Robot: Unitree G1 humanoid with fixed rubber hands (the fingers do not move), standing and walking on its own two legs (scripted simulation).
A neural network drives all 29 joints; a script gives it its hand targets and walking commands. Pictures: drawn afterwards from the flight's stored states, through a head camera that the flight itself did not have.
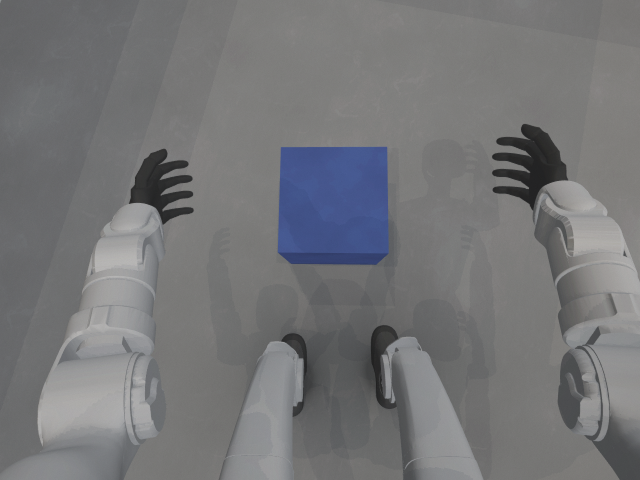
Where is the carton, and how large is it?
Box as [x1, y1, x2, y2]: [278, 147, 388, 264]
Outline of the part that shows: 281,147 278,252 291,263 375,264 387,254 388,236 386,147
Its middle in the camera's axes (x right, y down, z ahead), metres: +0.03 -0.07 +0.95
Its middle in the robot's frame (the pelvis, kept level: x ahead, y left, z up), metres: +0.52 +0.02 -0.57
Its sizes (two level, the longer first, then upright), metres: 0.233 0.232 0.252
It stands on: the floor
